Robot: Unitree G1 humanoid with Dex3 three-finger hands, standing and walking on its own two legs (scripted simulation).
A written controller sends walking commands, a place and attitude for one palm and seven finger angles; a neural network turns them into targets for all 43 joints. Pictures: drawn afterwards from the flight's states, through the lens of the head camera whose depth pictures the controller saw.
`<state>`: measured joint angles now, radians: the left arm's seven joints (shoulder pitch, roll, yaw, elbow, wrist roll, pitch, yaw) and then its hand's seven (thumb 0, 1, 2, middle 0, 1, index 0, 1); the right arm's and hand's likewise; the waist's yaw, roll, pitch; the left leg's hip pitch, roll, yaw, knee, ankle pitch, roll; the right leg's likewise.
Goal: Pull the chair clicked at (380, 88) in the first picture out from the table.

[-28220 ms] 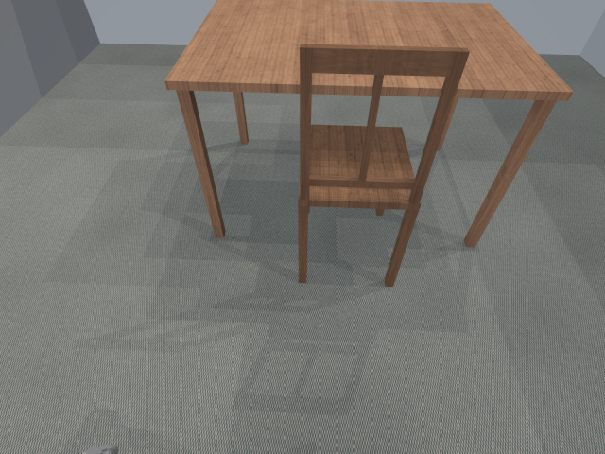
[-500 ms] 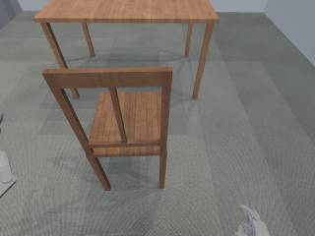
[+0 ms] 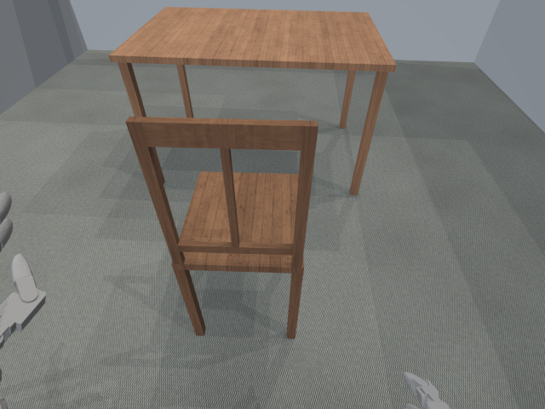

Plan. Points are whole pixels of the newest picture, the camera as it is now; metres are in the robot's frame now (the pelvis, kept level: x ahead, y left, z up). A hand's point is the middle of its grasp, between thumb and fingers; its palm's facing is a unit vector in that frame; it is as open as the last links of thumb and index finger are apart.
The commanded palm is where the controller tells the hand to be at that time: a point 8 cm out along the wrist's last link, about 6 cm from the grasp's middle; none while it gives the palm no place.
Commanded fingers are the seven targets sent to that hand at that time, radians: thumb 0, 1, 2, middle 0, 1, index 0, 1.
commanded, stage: stop stepping back and stand still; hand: left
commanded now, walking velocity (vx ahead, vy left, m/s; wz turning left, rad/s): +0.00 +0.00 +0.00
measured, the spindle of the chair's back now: (231, 202) +0.58 +0.13 -0.06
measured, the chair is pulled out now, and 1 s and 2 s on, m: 0.63 0.63 0.63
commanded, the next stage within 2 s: let the arm hang, fingers relaxed in 0.10 s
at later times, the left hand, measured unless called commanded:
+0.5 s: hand out of the picture +0.10 +0.17 -0.16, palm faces +0.10 -0.99 -0.12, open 7.0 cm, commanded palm none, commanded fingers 0.00 0.90 0.90 -0.20 -0.30 -0.20 -0.30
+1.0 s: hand out of the picture +0.00 +0.18 -0.17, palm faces +0.05 -0.98 -0.19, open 7.4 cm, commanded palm none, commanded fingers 0.00 0.90 0.90 -0.20 -0.30 -0.20 -0.30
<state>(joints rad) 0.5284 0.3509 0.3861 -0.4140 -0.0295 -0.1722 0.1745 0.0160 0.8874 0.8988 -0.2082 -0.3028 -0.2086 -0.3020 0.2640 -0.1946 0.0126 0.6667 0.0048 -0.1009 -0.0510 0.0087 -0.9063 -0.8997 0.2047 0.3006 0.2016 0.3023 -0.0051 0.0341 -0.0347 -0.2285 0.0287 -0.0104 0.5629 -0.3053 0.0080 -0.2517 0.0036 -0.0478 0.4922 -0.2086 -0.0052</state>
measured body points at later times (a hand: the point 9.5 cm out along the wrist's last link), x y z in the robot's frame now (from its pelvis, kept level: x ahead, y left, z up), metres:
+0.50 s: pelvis +0.02 +0.02 +0.00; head +0.04 +0.04 +0.45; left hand +0.10 +0.23 -0.15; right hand +0.09 -0.22 -0.13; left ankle +0.00 +0.12 -0.73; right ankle +0.04 -0.12 -0.73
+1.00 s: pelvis +0.02 +0.02 +0.01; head +0.03 +0.01 +0.46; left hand +0.00 +0.23 -0.15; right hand -0.01 -0.19 -0.16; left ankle +0.00 +0.12 -0.73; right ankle +0.04 -0.12 -0.73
